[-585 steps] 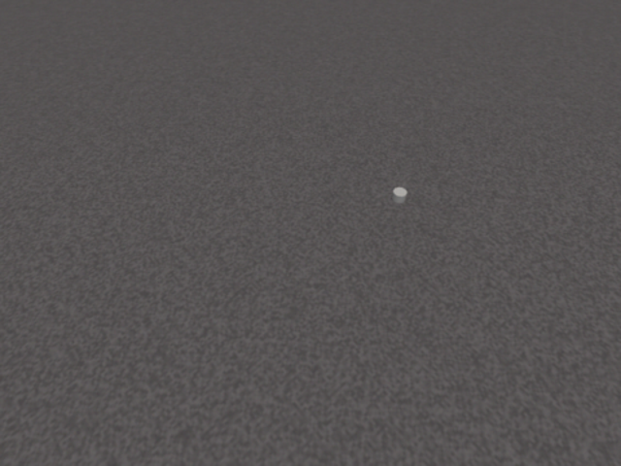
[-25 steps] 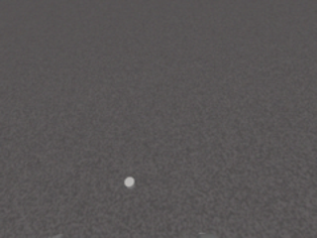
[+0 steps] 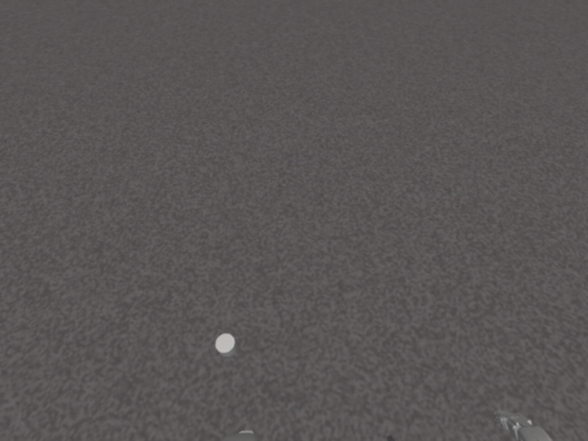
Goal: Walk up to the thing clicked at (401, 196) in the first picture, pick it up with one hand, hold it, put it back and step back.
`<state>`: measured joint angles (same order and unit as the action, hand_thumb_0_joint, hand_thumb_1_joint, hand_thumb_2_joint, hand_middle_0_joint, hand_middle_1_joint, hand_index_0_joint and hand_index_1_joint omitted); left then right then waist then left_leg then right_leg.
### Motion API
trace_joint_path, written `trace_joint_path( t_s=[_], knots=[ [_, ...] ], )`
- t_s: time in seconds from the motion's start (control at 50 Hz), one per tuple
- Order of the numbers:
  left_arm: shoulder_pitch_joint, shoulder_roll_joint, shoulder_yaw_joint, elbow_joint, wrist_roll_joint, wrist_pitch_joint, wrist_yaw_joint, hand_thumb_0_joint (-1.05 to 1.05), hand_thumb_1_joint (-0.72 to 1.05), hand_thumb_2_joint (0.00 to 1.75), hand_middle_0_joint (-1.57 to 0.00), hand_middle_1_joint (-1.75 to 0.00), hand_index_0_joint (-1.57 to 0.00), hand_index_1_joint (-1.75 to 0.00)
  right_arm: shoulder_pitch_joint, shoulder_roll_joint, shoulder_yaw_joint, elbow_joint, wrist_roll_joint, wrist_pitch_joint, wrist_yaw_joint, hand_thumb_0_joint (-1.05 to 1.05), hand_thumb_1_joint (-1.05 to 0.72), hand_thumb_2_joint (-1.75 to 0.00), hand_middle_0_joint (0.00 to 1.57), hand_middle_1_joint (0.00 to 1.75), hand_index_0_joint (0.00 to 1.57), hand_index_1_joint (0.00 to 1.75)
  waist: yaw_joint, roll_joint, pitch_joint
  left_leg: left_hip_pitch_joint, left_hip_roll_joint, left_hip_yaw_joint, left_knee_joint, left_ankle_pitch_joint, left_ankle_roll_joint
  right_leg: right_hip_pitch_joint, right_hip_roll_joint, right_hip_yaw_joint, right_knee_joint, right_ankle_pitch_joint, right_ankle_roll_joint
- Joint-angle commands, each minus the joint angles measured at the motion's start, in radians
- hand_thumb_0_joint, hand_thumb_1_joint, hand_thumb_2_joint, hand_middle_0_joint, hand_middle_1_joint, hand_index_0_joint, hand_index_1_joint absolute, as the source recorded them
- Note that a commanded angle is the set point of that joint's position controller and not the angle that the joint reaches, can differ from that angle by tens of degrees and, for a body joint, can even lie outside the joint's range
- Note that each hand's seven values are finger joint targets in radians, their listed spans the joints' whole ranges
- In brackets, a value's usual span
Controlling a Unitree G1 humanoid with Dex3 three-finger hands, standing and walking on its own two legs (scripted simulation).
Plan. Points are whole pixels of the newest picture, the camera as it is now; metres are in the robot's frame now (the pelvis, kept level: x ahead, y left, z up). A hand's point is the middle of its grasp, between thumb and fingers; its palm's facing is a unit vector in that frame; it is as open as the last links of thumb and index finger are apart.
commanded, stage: walk up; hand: left
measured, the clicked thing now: (226, 345) +0.49 +0.25 -0.73
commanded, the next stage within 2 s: none
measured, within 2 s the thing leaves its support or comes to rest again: neither
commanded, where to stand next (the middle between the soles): +0.10 +0.01 m, yaw -1 degrees
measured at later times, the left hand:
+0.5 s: hand out of the picture +0.09 +0.27 -0.13, palm faces -0.01 -0.94 -0.33, open 7.4 cm
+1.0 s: hand out of the picture +0.06 +0.27 -0.13, palm faces -0.01 -0.94 -0.33, open 7.4 cm
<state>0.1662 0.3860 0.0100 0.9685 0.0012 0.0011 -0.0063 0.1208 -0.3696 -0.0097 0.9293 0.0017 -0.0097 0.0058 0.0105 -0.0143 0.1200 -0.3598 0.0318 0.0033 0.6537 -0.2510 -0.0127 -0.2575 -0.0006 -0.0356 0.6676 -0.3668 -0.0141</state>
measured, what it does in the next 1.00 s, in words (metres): stands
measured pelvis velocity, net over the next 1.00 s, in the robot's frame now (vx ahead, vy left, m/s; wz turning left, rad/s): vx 0.02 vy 0.02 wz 0.01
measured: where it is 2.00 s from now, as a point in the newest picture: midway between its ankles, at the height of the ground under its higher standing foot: outside the picture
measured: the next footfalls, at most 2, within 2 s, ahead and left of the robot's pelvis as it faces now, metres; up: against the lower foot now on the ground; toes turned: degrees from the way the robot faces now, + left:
left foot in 1.36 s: +0.22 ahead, +0.14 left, +0.00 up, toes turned +2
right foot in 1.68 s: +0.09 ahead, -0.13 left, +0.00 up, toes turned -1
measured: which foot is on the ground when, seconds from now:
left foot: down 0.00-1.00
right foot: down 0.00-1.00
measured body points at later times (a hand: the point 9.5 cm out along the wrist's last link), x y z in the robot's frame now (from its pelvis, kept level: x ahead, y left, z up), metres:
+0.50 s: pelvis +0.00 +0.02 +0.02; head +0.01 +0.02 +0.47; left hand +0.09 +0.32 -0.11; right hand +0.09 -0.28 -0.10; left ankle +0.06 +0.13 -0.72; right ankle +0.00 -0.11 -0.72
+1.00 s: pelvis +0.02 +0.02 +0.03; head +0.02 +0.02 +0.48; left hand +0.06 +0.32 -0.11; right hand +0.11 -0.28 -0.10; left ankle +0.06 +0.13 -0.72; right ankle -0.01 -0.11 -0.72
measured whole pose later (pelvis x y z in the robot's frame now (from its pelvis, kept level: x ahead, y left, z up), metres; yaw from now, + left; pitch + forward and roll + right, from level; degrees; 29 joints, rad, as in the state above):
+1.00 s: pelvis +0.02 +0.02 +0.03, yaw +1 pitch -2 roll +0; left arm 0.16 0.36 0.02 1.13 0.03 -0.01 -0.03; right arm 0.10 -0.34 -0.03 1.11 -0.02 -0.01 0.04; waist 0.01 -0.01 0.03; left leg -0.22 -0.01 0.00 0.40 -0.27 0.03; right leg -0.11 -0.03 -0.03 0.41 -0.38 -0.01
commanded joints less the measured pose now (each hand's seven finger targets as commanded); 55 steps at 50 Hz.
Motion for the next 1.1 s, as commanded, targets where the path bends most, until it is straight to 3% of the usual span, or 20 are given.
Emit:
trace_joint_path(
  t_s=[0.0, 0.14, 0.26, 0.5, 0.72, 0.76, 0.88, 0.9, 0.92, 0.94, 0.98, 1.0, 1.02, 1.04, 1.06, 1.08],
  knots=[
    [-0.043, 0.219, 0.048, -0.027, 0.000, -0.035, 0.014, 0.00, 0.90, 0.90, -0.20, -0.30, -0.20, -0.30, -0.039, -0.211, -0.048, -0.024, 0.005, -0.020, -0.005, 0.00, -0.90, -0.90, 0.20, 0.30, 0.20, 0.30, -0.009, 0.012, -0.173, 0.178, 0.093, -0.121, -0.118, 0.186, 0.084, -0.020, -0.142, 0.164, -0.215, 0.211, -0.054],
    [-0.113, 0.206, 0.041, 0.026, -0.003, -0.038, 0.010, 0.00, 0.90, 0.90, -0.20, -0.30, -0.20, -0.30, -0.073, -0.202, -0.034, 0.059, 0.006, -0.019, -0.001, 0.00, -0.90, -0.90, 0.20, 0.30, 0.20, 0.30, -0.019, -0.029, -0.150, 0.231, 0.081, -0.101, -0.215, 0.219, 0.055, 0.029, -0.152, 0.153, -0.321, 0.222, -0.030],
    [-0.125, 0.192, 0.037, 0.069, -0.007, -0.033, 0.007, 0.00, 0.90, 0.90, -0.20, -0.30, -0.20, -0.30, -0.108, -0.200, -0.024, 0.112, 0.003, -0.023, 0.000, 0.00, -0.90, -0.90, 0.20, 0.30, 0.20, 0.30, -0.003, -0.010, -0.145, 0.246, 0.089, -0.109, -0.300, 0.202, 0.039, 0.087, -0.144, 0.131, -0.388, 0.212, -0.016],
    [-0.106, 0.181, 0.039, 0.119, -0.001, -0.021, 0.002, 0.00, 0.90, 0.90, -0.20, -0.30, -0.20, -0.30, -0.122, -0.200, -0.028, 0.151, -0.008, -0.026, -0.001, 0.00, -0.90, -0.90, 0.20, 0.30, 0.20, 0.30, 0.001, 0.057, -0.132, 0.156, 0.111, -0.159, -0.421, -0.006, 0.036, 0.150, -0.120, 0.093, -0.399, 0.151, -0.012],
    [-0.098, 0.174, 0.036, 0.134, 0.001, -0.024, 0.006, 0.00, 0.90, 0.90, -0.20, -0.30, -0.20, -0.30, -0.107, -0.191, -0.032, 0.161, -0.004, -0.025, -0.005, 0.00, -0.90, -0.90, 0.20, 0.30, 0.20, 0.30, -0.009, 0.049, -0.160, 0.203, 0.107, -0.141, -0.390, 0.120, 0.035, 0.145, -0.125, 0.096, -0.406, 0.203, -0.009],
    [-0.089, 0.174, 0.036, 0.136, 0.000, -0.023, 0.006, 0.00, 0.90, 0.90, -0.20, -0.30, -0.20, -0.30, -0.115, -0.195, -0.033, 0.160, -0.003, -0.023, -0.006, 0.00, -0.90, -0.90, 0.20, 0.30, 0.20, 0.30, -0.010, 0.056, -0.143, 0.199, 0.107, -0.144, -0.397, 0.087, 0.034, 0.129, -0.123, 0.093, -0.409, 0.192, -0.008],
    [-0.083, 0.172, 0.037, 0.137, 0.002, -0.025, 0.008, 0.00, 0.90, 0.90, -0.20, -0.30, -0.20, -0.30, -0.110, -0.193, -0.035, 0.162, -0.002, -0.021, -0.006, 0.00, -0.90, -0.90, 0.20, 0.30, 0.20, 0.30, -0.011, 0.036, -0.157, 0.218, 0.105, -0.136, -0.385, 0.130, 0.036, 0.138, -0.128, 0.091, -0.413, 0.218, -0.005],
    [-0.024, 0.207, 0.053, 0.106, 0.028, -0.037, -0.006, 0.00, 0.90, 0.90, -0.20, -0.30, -0.20, -0.30, -0.018, -0.254, -0.071, 0.135, -0.017, -0.022, 0.011, 0.00, -0.90, -0.90, 0.20, 0.30, 0.20, 0.30, -0.019, 0.046, -0.253, 0.277, 0.051, -0.111, -0.351, -0.295, 0.083, 0.146, -0.078, 0.059, -0.370, -0.158, -0.037],
    [-0.022, 0.209, 0.058, 0.110, 0.039, -0.038, -0.010, 0.00, 0.90, 0.90, -0.20, -0.30, -0.20, -0.30, -0.003, -0.258, -0.080, 0.137, -0.028, -0.019, 0.017, 0.00, -0.90, -0.90, 0.20, 0.30, 0.20, 0.30, -0.025, 0.050, -0.192, 0.246, 0.065, -0.149, -0.354, -0.440, 0.095, 0.051, -0.077, 0.078, -0.343, -0.282, -0.046],
    [-0.023, 0.199, 0.061, 0.096, 0.044, -0.037, -0.013, 0.00, 0.90, 0.90, -0.20, -0.30, -0.20, -0.30, 0.000, -0.260, -0.085, 0.122, -0.032, -0.013, 0.021, 0.00, -0.90, -0.90, 0.20, 0.30, 0.20, 0.30, -0.027, 0.070, -0.100, 0.205, 0.081, -0.192, -0.369, -0.501, 0.107, -0.043, -0.070, 0.080, -0.314, -0.330, -0.045],
    [-0.032, 0.170, 0.058, 0.071, 0.043, -0.045, -0.010, 0.00, 0.90, 0.90, -0.20, -0.30, -0.20, -0.30, 0.013, -0.241, -0.094, 0.098, -0.035, -0.017, 0.021, 0.00, -0.90, -0.90, 0.20, 0.30, 0.20, 0.30, -0.032, 0.066, -0.014, 0.223, 0.134, -0.259, -0.380, -0.356, 0.133, -0.119, -0.054, 0.054, -0.255, -0.139, -0.042],
    [-0.008, 0.155, 0.057, 0.068, 0.039, -0.051, -0.006, 0.00, 0.90, 0.90, -0.20, -0.30, -0.20, -0.30, 0.013, -0.251, -0.099, 0.081, -0.034, -0.022, 0.020, 0.00, -0.90, -0.90, 0.20, 0.30, 0.20, 0.30, -0.024, 0.075, -0.033, 0.251, 0.165, -0.286, -0.370, -0.256, 0.156, -0.100, -0.041, 0.031, -0.229, -0.029, -0.040],
    [0.022, 0.162, 0.059, 0.066, 0.038, -0.057, -0.004, 0.00, 0.90, 0.90, -0.20, -0.30, -0.20, -0.30, 0.011, -0.258, -0.102, 0.062, -0.030, -0.023, 0.021, 0.00, -0.90, -0.90, 0.20, 0.30, 0.20, 0.30, -0.012, 0.077, -0.071, 0.244, 0.178, -0.302, -0.359, -0.202, 0.175, -0.055, -0.034, 0.038, -0.223, -0.005, -0.040],
    [0.042, 0.178, 0.064, 0.062, 0.039, -0.060, -0.004, 0.00, 0.90, 0.90, -0.20, -0.30, -0.20, -0.30, -0.006, -0.252, -0.103, 0.042, -0.028, -0.021, 0.023, 0.00, -0.90, -0.90, 0.20, 0.30, 0.20, 0.30, -0.005, 0.065, -0.112, 0.211, 0.166, -0.285, -0.351, -0.260, 0.174, -0.008, -0.033, 0.053, -0.245, -0.047, -0.043],
    [0.065, 0.188, 0.072, 0.055, 0.043, -0.058, -0.008, 0.00, 0.90, 0.90, -0.20, -0.30, -0.20, -0.30, -0.022, -0.243, -0.103, 0.022, -0.028, -0.016, 0.027, 0.00, -0.90, -0.90, 0.20, 0.30, 0.20, 0.30, 0.006, 0.059, -0.100, 0.136, 0.124, -0.240, -0.327, -0.376, 0.149, 0.025, -0.053, 0.104, -0.307, -0.155, -0.058],
    [0.103, 0.212, 0.082, 0.051, 0.047, -0.056, -0.012, 0.00, 0.90, 0.90, -0.20, -0.30, -0.20, -0.30, -0.061, -0.234, -0.100, -0.002, -0.026, -0.010, 0.032, 0.00, -0.90, -0.90, 0.20, 0.30, 0.20, 0.30, 0.033, 0.031, -0.037, -0.012, 0.052, -0.165, -0.256, -0.426, 0.101, 0.088, -0.095, 0.203, -0.410, -0.300, -0.087]
  ],
)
